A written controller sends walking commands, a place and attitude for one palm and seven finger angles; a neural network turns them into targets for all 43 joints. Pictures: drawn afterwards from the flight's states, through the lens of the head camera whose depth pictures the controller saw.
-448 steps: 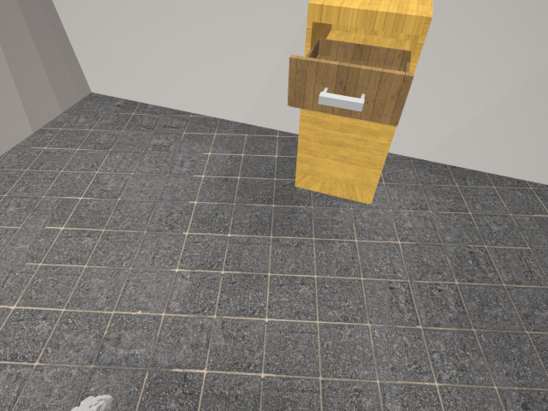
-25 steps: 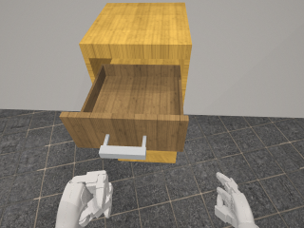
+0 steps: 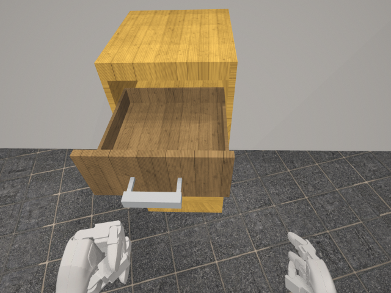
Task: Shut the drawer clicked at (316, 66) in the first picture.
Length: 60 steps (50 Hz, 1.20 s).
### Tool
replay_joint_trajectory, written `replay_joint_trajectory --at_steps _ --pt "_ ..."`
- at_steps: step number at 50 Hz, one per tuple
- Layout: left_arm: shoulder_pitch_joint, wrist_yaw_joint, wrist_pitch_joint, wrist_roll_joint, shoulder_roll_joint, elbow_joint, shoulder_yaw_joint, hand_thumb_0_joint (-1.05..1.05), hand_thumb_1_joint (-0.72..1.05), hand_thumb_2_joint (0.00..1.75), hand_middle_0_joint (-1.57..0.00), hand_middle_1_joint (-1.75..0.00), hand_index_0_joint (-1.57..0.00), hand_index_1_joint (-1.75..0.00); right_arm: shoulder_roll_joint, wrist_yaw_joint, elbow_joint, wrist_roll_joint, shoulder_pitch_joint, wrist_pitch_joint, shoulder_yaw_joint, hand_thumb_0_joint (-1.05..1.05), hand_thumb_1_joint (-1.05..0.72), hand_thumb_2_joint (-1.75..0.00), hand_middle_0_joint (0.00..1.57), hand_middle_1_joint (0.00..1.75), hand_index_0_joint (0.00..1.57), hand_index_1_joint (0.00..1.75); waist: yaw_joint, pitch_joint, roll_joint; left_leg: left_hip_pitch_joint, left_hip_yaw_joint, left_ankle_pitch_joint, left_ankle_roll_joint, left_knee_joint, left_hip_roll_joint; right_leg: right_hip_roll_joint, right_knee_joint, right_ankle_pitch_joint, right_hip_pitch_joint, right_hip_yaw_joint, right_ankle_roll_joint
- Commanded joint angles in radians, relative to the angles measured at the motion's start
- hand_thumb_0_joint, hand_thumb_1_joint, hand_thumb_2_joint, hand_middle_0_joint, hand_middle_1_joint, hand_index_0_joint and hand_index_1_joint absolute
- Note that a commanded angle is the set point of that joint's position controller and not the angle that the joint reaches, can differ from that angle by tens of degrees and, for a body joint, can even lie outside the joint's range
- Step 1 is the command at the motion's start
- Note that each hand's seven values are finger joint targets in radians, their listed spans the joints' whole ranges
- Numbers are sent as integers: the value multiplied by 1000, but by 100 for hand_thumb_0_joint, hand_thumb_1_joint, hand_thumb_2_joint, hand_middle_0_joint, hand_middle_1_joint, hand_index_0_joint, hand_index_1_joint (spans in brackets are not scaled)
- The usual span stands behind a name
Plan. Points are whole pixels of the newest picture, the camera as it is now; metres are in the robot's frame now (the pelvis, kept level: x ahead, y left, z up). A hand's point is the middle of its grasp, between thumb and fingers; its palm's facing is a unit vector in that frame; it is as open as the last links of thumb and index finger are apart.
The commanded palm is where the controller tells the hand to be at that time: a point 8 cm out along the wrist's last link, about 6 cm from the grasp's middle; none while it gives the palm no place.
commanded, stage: bring the fist close to the handle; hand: left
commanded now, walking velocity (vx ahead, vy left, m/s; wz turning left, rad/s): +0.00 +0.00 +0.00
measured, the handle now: (154, 190) +0.34 +0.12 +0.01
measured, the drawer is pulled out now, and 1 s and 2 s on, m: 0.30 0.30 0.29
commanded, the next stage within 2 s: push the drawer shut in 1.48 s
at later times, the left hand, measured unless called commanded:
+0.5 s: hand (152, 244) +0.20 +0.09 +0.07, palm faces -0.02 -1.00 -0.01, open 3.2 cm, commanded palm +0.17 +0.15 +0.07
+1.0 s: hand (161, 235) +0.24 +0.09 +0.02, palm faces +0.00 -1.00 -0.02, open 3.2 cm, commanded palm +0.22 +0.14 +0.02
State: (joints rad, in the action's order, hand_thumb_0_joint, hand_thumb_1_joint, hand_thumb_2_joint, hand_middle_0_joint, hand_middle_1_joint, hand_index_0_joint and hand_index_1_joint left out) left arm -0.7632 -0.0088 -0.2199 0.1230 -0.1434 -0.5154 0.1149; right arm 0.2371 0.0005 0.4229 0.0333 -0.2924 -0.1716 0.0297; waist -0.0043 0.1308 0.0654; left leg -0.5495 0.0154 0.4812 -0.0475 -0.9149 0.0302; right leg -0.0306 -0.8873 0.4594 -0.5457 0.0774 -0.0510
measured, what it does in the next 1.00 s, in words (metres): stands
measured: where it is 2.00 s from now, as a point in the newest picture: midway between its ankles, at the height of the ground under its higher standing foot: outside the picture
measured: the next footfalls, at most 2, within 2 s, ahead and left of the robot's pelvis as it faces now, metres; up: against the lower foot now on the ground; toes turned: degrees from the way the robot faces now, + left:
none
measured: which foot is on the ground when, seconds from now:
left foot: down 0.00-1.00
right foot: down 0.00-1.00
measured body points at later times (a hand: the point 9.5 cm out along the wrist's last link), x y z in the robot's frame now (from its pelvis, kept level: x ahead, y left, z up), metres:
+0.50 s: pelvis +0.00 -0.02 -0.01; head +0.03 -0.04 +0.44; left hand +0.19 +0.14 +0.08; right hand +0.18 -0.25 -0.08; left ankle -0.01 +0.09 -0.69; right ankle +0.00 -0.09 -0.69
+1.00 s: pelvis -0.01 -0.01 -0.03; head +0.06 -0.02 +0.42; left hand +0.23 +0.14 +0.02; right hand +0.17 -0.24 -0.11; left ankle -0.01 +0.09 -0.69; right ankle +0.00 -0.09 -0.69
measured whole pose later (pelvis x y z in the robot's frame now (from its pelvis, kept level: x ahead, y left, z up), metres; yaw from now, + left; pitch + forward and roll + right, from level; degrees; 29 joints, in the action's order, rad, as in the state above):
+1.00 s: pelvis -0.01 -0.01 -0.03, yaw +0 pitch +15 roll +0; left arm -0.34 -0.06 -0.35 0.08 -0.10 -0.05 0.12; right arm 0.23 0.01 0.46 0.00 -0.24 -0.11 0.03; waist 0.03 0.15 0.04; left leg -0.82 0.02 0.53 -0.03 -1.09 0.02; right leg -0.03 -1.07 0.52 -0.82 0.09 -0.07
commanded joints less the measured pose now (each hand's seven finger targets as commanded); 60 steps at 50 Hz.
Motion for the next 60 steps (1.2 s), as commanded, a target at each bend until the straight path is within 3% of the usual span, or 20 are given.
replay_joint_trajectory --at_steps 1,4,6,7,9,12,17,20,23,27,30,34,38,39,44,45,47,52,56,60 --pt "8 22 -97 4 -2 -218 33 0 90 90 -140 -160 -140 -160 99 0 -174 2 106 -81 -37 0 -90 -90 20 30 20 30 17 15 -78 14 -67 -216 8 140 -35 22 146 -173 28 -32 27" --pt "-21 37 -65 -14 -30 -180 18 0 90 90 -140 -160 -140 -160 99 0 -176 2 110 -70 -38 0 -90 -90 20 30 20 30 8 19 -101 -6 -58 -203 4 139 -26 31 163 -169 56 -55 28" --pt "21 36 -48 -25 -48 -132 -7 0 90 90 -140 -160 -140 -160 101 -6 -175 -1 116 -56 -36 0 -90 -90 20 30 20 30 14 -1 -139 -29 -51 -183 2 127 -20 35 181 -145 49 -80 33" --pt "48 30 -45 -30 -50 -122 -12 0 90 90 -140 -160 -140 -160 100 -8 -175 -1 118 -51 -35 0 -90 -90 20 30 20 30 13 -14 -125 -32 -52 -178 3 129 -18 33 183 -134 43 -81 30" --pt "69 20 -52 -15 -57 -94 -49 0 90 90 -140 -160 -140 -160 95 -12 -173 -4 119 -46 -34 0 -90 -90 20 30 20 30 10 -2 -145 -48 -45 -159 4 115 -14 37 192 -105 42 -96 35" --pt "166 7 -99 5 -59 -118 -71 0 90 90 -140 -160 -140 -160 93 -13 -164 -7 116 -54 -31 0 -90 -90 20 30 20 30 15 40 -106 -42 -42 -169 6 96 -11 37 185 -115 44 -108 34" --pt "205 18 -162 18 -30 -61 -46 0 90 90 -140 -160 -140 -160 99 -5 -137 -13 100 -75 -30 0 -90 -90 20 30 20 30 30 95 -66 -51 -44 -210 9 60 -12 46 156 -208 48 -120 39" --pt "196 43 -149 11 -8 29 -15 0 90 90 -140 -160 -140 -160 108 0 -130 -12 91 -73 -34 0 -90 -90 20 30 20 30 40 81 -91 -75 -46 -212 11 50 -12 53 147 -253 37 -124 48" --pt "177 49 -123 -7 -6 80 -10 0 90 90 -140 -160 -140 -160 111 1 -137 -12 87 -59 -40 0 -90 -90 20 30 20 30 30 100 -128 -91 -44 -226 10 50 -10 58 139 -286 57 -126 52" --pt "236 4 -127 -20 -47 72 -62 0 90 90 -140 -160 -140 -160 109 -2 -145 -18 98 -41 -43 0 -90 -90 20 30 20 30 15 113 -117 -106 -37 -227 12 49 -9 51 116 -274 54 -120 43" --pt "271 -31 -170 -16 -19 54 -60 0 90 90 -140 -160 -140 -160 98 5 -142 -25 88 -41 -45 0 -90 -90 20 30 20 30 16 160 -100 -104 -34 -253 15 33 -11 43 74 -321 49 -103 37" --pt "325 -47 -222 -24 9 109 -27 0 90 90 -140 -160 -140 -160 101 13 -120 -31 86 -43 -48 0 -90 -90 20 30 20 30 39 162 -102 -141 -41 -238 17 -6 -16 40 40 -302 -10 -102 36" --pt "381 -19 -214 -45 28 182 29 0 90 90 -140 -160 -140 -160 112 16 -117 -32 87 -34 -48 0 -90 -90 20 30 20 30 58 170 -97 -176 -44 -210 14 -35 -16 47 28 -258 -55 -115 38" --pt "368 -15 -206 -46 6 203 0 0 90 90 -140 -160 -140 -160 114 15 -115 -31 82 -27 -51 0 -90 -90 20 30 20 30 44 184 -104 -182 -44 -208 15 -33 -15 46 26 -248 -44 -116 35" --pt "443 -32 -186 -42 -18 221 -47 0 90 90 -140 -160 -140 -160 108 6 -126 -28 94 2 -50 0 -90 -90 20 30 20 30 30 225 -121 -209 -37 -211 16 -42 -14 46 10 -254 -23 -120 33" --pt "483 -39 -193 -38 12 204 -21 0 90 90 -140 -160 -140 -160 102 6 -125 -29 98 2 -48 0 -90 -90 20 30 20 30 36 228 -99 -197 -38 -223 15 -45 -13 43 -1 -269 -35 -109 31" --pt "515 -62 -209 -33 2 214 -43 0 90 90 -140 -160 -140 -160 101 5 -114 -33 95 6 -45 0 -90 -90 20 30 20 30 37 236 -89 -203 -42 -233 16 -55 -15 38 -15 -276 -50 -100 27" --pt "553 -62 -247 -48 42 306 5 0 90 90 -140 -160 -140 -160 103 13 -89 -38 95 8 -49 0 -90 -90 20 30 20 30 56 244 -102 -224 -52 -239 18 -88 -20 36 -53 -280 -111 -89 25" --pt "539 -40 -233 -63 51 294 46 0 90 90 -140 -160 -140 -160 107 22 -109 -34 92 26 -54 0 -90 -90 20 30 20 30 38 294 -46 -185 -52 -256 19 -75 -19 36 -64 -274 -113 -76 18" --pt "484 -71 -204 -57 15 236 0 0 90 90 -140 -160 -140 -160 103 18 -137 -29 84 51 -53 0 -90 -90 20 30 20 30 17 325 -84 -164 -52 -293 22 -50 -21 31 -59 -314 -57 -69 17"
